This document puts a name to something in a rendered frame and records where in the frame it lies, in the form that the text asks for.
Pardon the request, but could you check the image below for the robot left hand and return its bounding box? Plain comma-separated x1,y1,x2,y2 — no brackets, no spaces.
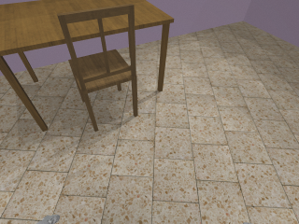
36,215,60,224

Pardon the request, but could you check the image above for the table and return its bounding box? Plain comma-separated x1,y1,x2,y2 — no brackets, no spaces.
0,0,174,132

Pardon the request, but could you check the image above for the chair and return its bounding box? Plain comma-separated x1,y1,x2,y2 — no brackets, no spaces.
57,4,138,132

